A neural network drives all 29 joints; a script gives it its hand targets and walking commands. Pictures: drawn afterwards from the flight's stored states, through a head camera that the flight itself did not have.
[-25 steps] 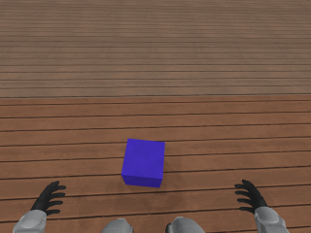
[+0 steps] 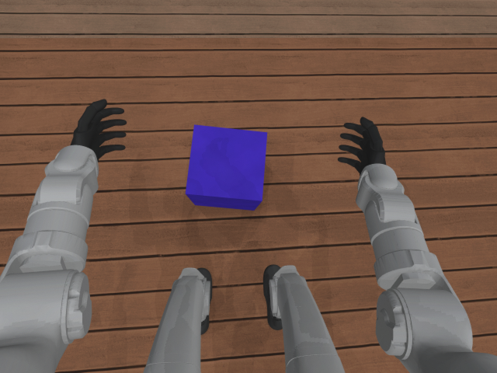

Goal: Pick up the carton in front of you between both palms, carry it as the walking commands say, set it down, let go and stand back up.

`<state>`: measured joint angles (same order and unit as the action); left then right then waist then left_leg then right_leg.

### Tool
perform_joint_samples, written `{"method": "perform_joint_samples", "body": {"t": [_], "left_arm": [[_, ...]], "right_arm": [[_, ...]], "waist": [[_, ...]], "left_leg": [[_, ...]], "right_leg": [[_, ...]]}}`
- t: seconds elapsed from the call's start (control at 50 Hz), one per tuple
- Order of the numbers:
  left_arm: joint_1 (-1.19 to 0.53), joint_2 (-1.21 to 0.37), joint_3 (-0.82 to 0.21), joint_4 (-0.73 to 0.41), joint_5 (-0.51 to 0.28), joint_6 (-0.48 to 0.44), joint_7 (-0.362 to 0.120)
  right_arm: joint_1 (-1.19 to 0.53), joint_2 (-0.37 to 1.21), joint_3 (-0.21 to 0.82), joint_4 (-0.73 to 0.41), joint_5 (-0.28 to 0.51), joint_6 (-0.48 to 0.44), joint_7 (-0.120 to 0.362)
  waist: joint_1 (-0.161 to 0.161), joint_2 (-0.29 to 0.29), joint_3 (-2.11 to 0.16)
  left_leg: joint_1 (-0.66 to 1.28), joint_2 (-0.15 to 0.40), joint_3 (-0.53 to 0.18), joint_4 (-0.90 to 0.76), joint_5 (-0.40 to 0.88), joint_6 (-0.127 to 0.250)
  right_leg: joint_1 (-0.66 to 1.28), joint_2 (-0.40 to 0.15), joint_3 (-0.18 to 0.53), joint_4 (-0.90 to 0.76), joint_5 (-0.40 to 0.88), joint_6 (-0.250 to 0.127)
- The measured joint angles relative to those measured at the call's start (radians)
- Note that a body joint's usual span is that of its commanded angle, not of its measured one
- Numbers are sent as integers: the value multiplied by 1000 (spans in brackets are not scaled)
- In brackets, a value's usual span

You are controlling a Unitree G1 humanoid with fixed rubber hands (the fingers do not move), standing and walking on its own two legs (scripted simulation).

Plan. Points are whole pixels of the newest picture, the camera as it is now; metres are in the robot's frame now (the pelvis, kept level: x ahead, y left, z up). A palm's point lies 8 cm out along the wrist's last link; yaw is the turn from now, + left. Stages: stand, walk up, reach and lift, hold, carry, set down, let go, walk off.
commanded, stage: reach and lift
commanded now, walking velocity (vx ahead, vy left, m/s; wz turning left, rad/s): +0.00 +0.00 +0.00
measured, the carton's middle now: (227, 172) +0.51 +0.02 -0.55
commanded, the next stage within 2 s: none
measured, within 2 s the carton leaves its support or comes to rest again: neither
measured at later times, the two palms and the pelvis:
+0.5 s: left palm (135, 115) +0.54 +0.21 -0.19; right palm (320, 135) +0.50 -0.17 -0.19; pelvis +0.01 +0.00 -0.05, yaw -1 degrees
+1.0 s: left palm (161, 157) +0.52 +0.20 -0.42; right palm (296, 167) +0.49 -0.17 -0.42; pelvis -0.05 -0.01 -0.26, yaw -2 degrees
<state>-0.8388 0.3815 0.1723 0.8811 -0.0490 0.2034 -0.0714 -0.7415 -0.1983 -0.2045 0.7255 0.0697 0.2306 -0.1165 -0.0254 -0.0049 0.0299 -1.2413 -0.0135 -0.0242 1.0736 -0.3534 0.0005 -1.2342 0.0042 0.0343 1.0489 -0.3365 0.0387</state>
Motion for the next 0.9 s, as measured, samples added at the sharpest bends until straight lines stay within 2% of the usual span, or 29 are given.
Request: {"method": "perform_joint_samples", "body": {"t": [0.16,0.26,0.4,0.52,0.6,0.7,0.8,0.9], "left_arm": [[-368,41,44,164,38,19,-23],[-509,40,91,194,101,11,-27],[-506,-12,160,165,177,-42,-12],[-434,-65,189,158,195,-96,19],[-406,-72,171,157,168,-121,43],[-416,-21,85,144,66,-130,69],[-471,49,-9,141,-33,-115,83],[-565,93,-70,183,-84,-89,87]], "right_arm": [[-334,26,-102,96,-38,32,-29],[-456,56,-179,101,-95,20,-28],[-431,102,-249,72,-161,-54,-5],[-371,116,-264,97,-181,-127,7],[-357,103,-241,112,-162,-153,0],[-389,61,-153,118,-71,-156,-27],[-450,17,-71,123,22,-133,-55],[-535,-14,-35,155,77,-101,-72]], "waist": [[-17,-3,27],[-27,-2,39],[-22,-3,-4],[-7,4,-89],[3,3,-113],[5,-4,-70],[-1,-14,11],[-3,-22,106]], "left_leg": [[-189,-9,-9,34,46,0],[-275,-14,-21,48,50,0],[-365,-16,-29,58,30,1],[-514,-21,-34,175,-30,-2],[-640,-26,-39,316,-86,-9],[-785,-31,-43,518,-147,-18],[-897,-36,-48,714,-183,-27],[-968,-39,-52,862,-191,-37]], "right_leg": [[-182,-3,-4,31,41,6],[-261,-3,-11,39,44,7],[-345,0,-14,41,26,7],[-497,12,-2,160,-31,15],[-625,27,10,303,-86,22],[-772,43,12,505,-151,25],[-885,52,5,703,-188,27],[-954,60,-2,850,-196,32]]}}
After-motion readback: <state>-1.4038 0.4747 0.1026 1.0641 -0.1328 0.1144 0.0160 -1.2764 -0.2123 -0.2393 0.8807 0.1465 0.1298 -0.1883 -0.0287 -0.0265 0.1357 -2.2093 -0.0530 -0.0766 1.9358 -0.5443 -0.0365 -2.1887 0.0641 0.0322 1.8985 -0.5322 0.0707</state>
